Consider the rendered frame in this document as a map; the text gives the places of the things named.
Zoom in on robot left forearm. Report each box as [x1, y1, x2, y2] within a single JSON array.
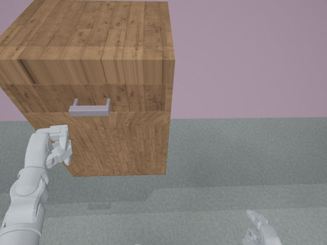
[[0, 166, 50, 245]]

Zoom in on handle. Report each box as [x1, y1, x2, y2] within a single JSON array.
[[69, 99, 111, 116]]

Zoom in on cabinet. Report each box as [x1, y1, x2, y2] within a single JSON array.
[[0, 0, 175, 177]]

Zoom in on robot left hand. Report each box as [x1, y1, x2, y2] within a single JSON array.
[[24, 125, 73, 172]]

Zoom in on robot right hand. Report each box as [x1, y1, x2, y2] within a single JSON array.
[[243, 210, 282, 245]]

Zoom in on drawer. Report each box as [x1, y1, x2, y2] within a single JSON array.
[[7, 83, 166, 113]]

